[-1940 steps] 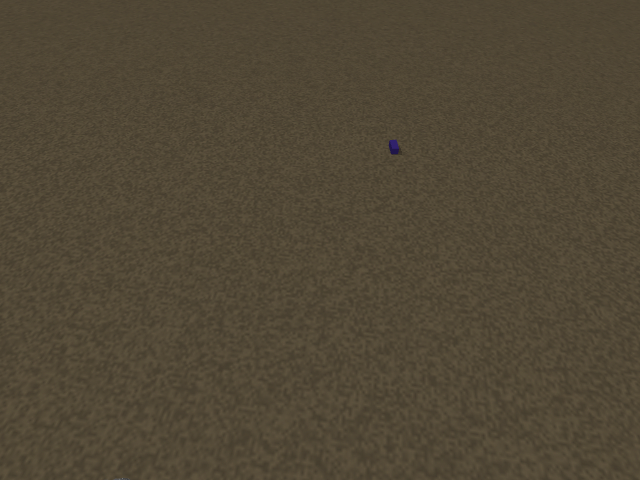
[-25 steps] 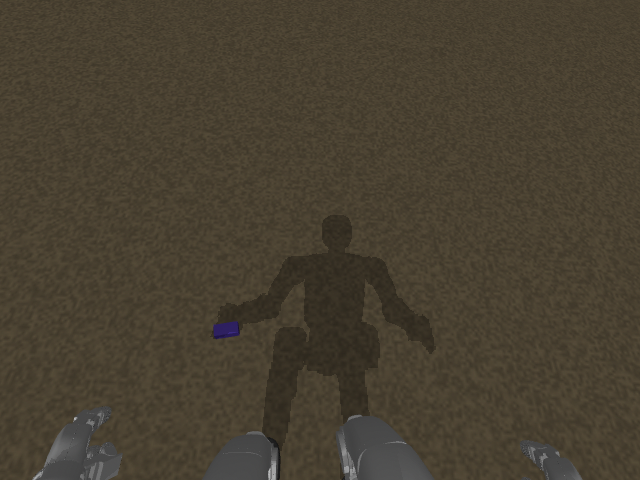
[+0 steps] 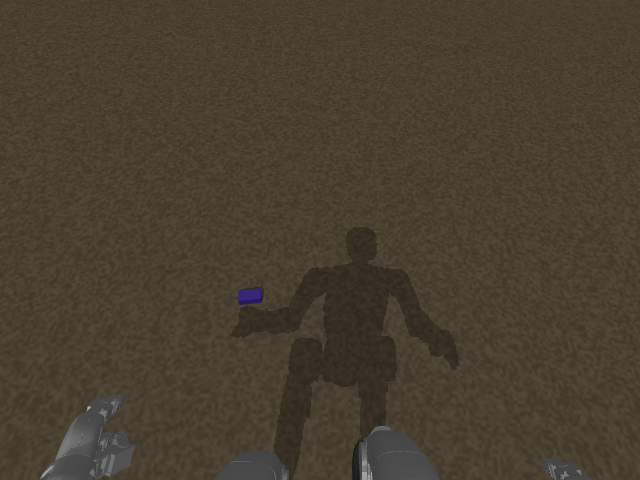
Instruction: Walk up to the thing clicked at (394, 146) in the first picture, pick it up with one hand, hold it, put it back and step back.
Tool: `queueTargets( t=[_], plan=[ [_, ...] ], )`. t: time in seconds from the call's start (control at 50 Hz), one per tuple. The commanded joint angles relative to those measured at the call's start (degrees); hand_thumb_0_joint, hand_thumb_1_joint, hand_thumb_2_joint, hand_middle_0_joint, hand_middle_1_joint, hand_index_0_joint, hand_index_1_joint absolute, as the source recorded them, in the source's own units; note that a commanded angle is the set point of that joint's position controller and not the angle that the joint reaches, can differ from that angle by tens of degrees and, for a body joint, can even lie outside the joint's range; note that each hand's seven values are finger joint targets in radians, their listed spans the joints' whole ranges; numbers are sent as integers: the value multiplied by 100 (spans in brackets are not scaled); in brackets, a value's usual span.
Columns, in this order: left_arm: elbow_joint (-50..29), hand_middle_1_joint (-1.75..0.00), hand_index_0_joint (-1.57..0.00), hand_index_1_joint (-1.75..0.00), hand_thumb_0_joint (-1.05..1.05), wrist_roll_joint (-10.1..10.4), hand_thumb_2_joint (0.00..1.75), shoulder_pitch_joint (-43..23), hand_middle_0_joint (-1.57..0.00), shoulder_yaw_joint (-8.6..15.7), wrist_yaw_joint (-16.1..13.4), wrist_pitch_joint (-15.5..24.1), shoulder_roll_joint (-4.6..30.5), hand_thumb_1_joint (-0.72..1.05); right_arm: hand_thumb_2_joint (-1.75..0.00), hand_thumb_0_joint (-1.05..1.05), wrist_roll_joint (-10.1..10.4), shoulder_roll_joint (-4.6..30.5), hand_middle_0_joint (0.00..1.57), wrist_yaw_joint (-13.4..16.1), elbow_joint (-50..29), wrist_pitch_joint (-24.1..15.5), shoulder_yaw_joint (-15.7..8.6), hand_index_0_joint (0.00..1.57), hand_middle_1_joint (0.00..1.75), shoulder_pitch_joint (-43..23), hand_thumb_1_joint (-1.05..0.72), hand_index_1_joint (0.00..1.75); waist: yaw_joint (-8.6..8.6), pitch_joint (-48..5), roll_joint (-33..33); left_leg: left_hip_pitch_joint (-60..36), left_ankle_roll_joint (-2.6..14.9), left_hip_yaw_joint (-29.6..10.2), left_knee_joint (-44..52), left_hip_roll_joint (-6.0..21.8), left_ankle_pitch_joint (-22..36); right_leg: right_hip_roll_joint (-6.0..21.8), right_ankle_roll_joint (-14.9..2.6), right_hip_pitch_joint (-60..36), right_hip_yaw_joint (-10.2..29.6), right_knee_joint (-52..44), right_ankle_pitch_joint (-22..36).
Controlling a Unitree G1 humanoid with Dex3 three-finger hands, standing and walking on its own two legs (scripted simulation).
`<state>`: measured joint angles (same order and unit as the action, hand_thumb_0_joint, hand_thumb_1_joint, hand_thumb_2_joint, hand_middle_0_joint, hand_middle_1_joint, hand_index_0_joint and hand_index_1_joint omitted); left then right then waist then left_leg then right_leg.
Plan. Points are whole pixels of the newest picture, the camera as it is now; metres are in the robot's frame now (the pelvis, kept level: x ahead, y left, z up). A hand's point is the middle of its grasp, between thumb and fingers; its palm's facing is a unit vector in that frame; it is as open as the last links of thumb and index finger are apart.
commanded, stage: step back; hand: left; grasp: from above
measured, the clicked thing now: (250, 296) +0.61 +0.22 -0.74
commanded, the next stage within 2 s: none
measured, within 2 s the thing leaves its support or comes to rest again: neither
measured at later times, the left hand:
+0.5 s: hand out of the picture -0.07 +0.24 -0.14, palm faces -0.09 -0.91 -0.39, open 7.4 cm
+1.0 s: hand out of the picture -0.20 +0.24 -0.14, palm faces -0.02 -0.93 -0.37, open 7.4 cm
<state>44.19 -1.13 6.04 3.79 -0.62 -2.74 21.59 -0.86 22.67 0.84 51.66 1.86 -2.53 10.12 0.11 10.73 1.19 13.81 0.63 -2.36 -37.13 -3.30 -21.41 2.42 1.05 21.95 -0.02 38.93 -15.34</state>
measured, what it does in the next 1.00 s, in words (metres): walks backwards: right foot, then left foot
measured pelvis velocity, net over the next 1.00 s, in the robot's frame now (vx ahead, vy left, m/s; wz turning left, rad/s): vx -0.33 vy -0.02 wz -0.03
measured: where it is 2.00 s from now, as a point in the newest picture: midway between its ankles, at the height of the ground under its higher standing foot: outside the picture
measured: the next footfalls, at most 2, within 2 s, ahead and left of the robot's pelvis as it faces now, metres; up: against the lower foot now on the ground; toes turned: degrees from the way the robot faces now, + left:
right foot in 0.42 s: -0.13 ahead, -0.15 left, +0.00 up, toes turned -4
left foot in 0.76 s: -0.23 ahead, +0.10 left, +0.00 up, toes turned -2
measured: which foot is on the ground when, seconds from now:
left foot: down 0.00-0.44, up 0.46-0.74, down 0.76-1.00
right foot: down 0.00-0.00, up 0.02-0.40, down 0.42-0.78, up 0.80-1.00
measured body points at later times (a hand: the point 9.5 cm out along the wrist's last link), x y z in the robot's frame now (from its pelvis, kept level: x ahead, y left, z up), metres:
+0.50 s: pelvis -0.16 -0.02 +0.00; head -0.12 -0.04 +0.45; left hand -0.06 +0.29 -0.11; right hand -0.06 -0.35 -0.11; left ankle -0.06 +0.10 -0.69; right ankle -0.17 -0.14 -0.72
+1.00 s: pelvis -0.33 -0.02 +0.01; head -0.28 +0.00 +0.45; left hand -0.20 +0.29 -0.11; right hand -0.24 -0.33 -0.10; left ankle -0.27 +0.10 -0.72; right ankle -0.38 -0.16 -0.65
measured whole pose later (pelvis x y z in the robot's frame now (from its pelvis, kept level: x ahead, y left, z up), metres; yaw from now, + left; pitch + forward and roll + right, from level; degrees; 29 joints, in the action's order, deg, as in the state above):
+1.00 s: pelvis -0.33 -0.02 +0.01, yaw -2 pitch -2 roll -1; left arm 46.5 -0.9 7.1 4.7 -0.5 -4.1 22.5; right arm -2.3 20.8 0.8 48.6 1.6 -1.7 8.9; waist -0.3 9.6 1.5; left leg 19.7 1.2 -0.8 -35.1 1.2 -13.4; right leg -4.7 1.0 23.4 6.7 63.8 -30.6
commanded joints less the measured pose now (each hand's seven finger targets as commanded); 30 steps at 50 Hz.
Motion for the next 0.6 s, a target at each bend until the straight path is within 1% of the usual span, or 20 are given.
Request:
queueTargets(
  t=[0.0, 0.02, 0.04, 0.06, 0.12, 0.18, 0.24, 0.28, 0.32, 0.34, 0.36, 0.38, 0.4, 0.42, 0.44, 0.46, 0.48, 0.5, 0.54, 0.58],
  plan=[
    [-523, -30, -20, -30, 0, 81, 90, -142, -20, 321, -140, 17, 1105, 90, -90, 0, -129, 2063, 20, -9, -532, -205, -565, 20, 30, 162, -90, 30, 272, -1412, -1576, -369, 1279, -2565, 1653, 2441, 3711, -792, -203, 331, 554, 1683, -2182],
    [-427, -30, -20, -30, 0, 14, 90, -270, -20, 383, -204, 11, 1183, 90, -90, 0, -124, 1926, 20, 13, -507, -221, -573, 20, 30, 160, -90, 30, 328, -1233, -1249, -27, 1524, -2704, 1677, 2589, 3570, -824, -220, 285, 1153, 2623, -2280],
    [-363, -30, -20, -30, 0, 40, 90, -257, -20, 369, -199, -8, 1161, 90, -90, 0, -101, 1603, 20, 47, -515, -238, -466, 20, 30, -20, -90, 30, 177, -1133, -689, -150, 1266, -1936, 1473, 2183, 3828, -841, -272, 457, 1363, 2954, -1985],
    [-249, -30, -20, -30, 0, 111, 90, 21, -20, 345, -188, -9, 1074, 90, -90, 0, -125, 1417, 20, 80, -565, -227, -386, 20, 30, -367, -90, 30, -59, -1114, -653, -275, 1135, -1484, 1382, 1892, 3814, -915, -279, 666, 1324, 3225, -1728],
    [-82, -30, -20, -30, 0, 64, 90, 463, -20, 398, -137, 23, 1114, 90, -90, 0, -74, 1207, 20, 114, -635, -230, -360, 20, 30, -382, -90, 30, -143, -1103, -742, -604, 1189, -1106, 1159, 1702, 3861, -843, -90, 725, 1124, 3417, -1348],
    [-174, -30, -20, -30, 0, 17, 90, 338, -20, 392, -104, 39, 1087, 90, -90, 0, -56, 1207, 20, 127, -653, -217, -400, 20, 30, 3, -90, 30, 136, -1197, -805, -1130, 1303, -1067, 1060, 1721, 3798, -787, 88, 810, 980, 2742, -1373],
    [-166, -30, -20, -30, 0, 24, 90, 353, -20, 395, -72, 39, 1066, 90, -90, 0, -72, 1283, 20, 108, -739, -196, -429, 20, 30, 0, -90, 30, 224, -1202, -971, -943, 1383, -1041, 1178, 1807, 3220, -675, 118, 469, 732, 2035, -1414],
    [-108, -30, -20, -30, 0, 9, 90, 489, -20, 385, -45, 53, 1064, 90, -90, 0, -106, 1417, 20, 83, -833, -169, -471, 20, 30, -114, -90, 30, 171, -1344, -1173, -749, 1380, -1128, 1184, 1928, 2746, -459, 63, 83, 499, 1317, -1396],
    [37, -30, -20, -30, 0, 7, 90, 850, -20, 395, 6, 73, 1033, 90, -90, 0, -100, 1471, 20, 65, -921, -123, -473, 20, 30, -350, -90, 30, 17, -1504, -1346, -532, 1169, -1087, 1106, 1896, 2447, -298, -83, -463, 338, 253, -1145],
    [165, -30, -20, -30, 0, -7, 90, 1063, -20, 415, 27, 90, 1029, 90, -90, 0, -99, 1506, 20, 52, -938, -83, -474, 20, 30, -411, -90, 30, -81, -1574, -1250, -195, 1071, -991, 1049, 1778, 2108, -335, -142, -905, 165, -322, -758],
    [309, -30, -20, -30, 0, -28, 90, 1343, -20, 445, 48, 92, 1012, 90, -90, 0, -72, 1548, 20, 43, -952, -43, -483, 20, 30, -498, -90, 30, -209, -1598, -1224, 258, 881, -904, 1015, 1696, 1703, -373, -254, -1419, -22, -922, -256],
    [368, -30, -20, -30, 0, -86, 90, 1485, -20, 482, 43, 114, 1093, 90, -90, 0, -26, 1383, 20, 36, -918, -6, -435, 20, 30, -484, -90, 30, -250, -1596, -997, 664, 598, -846, 723, 1474, 1125, -286, -345, -1706, 233, -1292, -168],
    [258, -30, -20, -30, 0, -174, 90, 1366, -20, 558, 51, 158, 1410, 90, -90, 0, 15, 1096, 20, 23, -958, -1, -366, 20, 30, -384, -90, 30, -208, -1314, 60, 1590, 223, -577, -162, 748, 51, 535, -614, -1695, 1714, -1790, -728],
    [2, -30, -20, -30, 0, -139, 90, 860, -20, 692, 67, 137, 2042, 90, -90, 0, 40, 927, 20, 94, -1037, -12, -351, 20, 30, -595, -90, 30, -363, -987, 1400, 1638, -105, -162, -1641, -262, -1163, 1797, -1501, -370, 2963, -2381, -749],
    [-235, -30, -20, -30, 0, -147, 90, 376, -20, 693, 29, 163, 2197, 90, -90, 0, 17, 1149, 20, 139, -976, 13, -436, 20, 30, -536, -90, 30, -295, -650, 1402, 1301, -190, -674, -2730, -48, -1314, 2304, -1913, 656, 3421, -2551, -658],
    [-332, -30, -20, -30, 0, -98, 90, 37, -20, 570, -3, 194, 1823, 90, -90, 0, 53, 1264, 20, 122, -828, 15, -429, 20, 30, -354, -90, 30, -56, -531, 777, 1153, -173, -886, -3176, -142, -871, 1848, -1714, 765, 2630, -2266, -138],
    [-366, -30, -20, -30, 0, -110, 90, -342, -20, 496, -42, 195, 1525, 90, -90, 0, 87, 1154, 20, 105, -679, -16, -417, 20, 30, -26, -90, 30, 155, -595, 467, 1227, -130, -836, -3226, -347, -547, 1332, -1409, 384, 1724, -1880, 687],
    [-382, -30, -20, -30, 0, -144, 90, -471, -20, 506, -61, 188, 1425, 90, -90, 0, 107, 1120, 20, 104, -614, -42, -386, 20, 30, 155, -90, 30, 231, -731, 588, 1197, -137, -677, -3217, -377, -422, 1073, -1229, 123, 1265, -1632, 1097],
    [-402, -30, -20, -30, 0, -169, 90, -136, -20, 496, -75, 193, 1346, 90, -90, 0, 64, 1062, 20, 112, -627, -96, -325, 20, 30, 174, -90, 30, -12, -951, 789, 1259, -179, -487, -2958, -301, -574, 986, -1218, -538, 1079, -1353, 1661],
    [-370, -30, -20, -30, 0, -168, 90, 164, -20, 464, -96, 157, 1310, 90, -90, 0, 34, 991, 20, 128, -674, -80, -299, 20, 30, 102, -90, 30, -206, -980, 887, 1495, -217, -355, -2433, -254, -838, 1083, -1298, -1173, 1113, -1253, 1961]
  ],
)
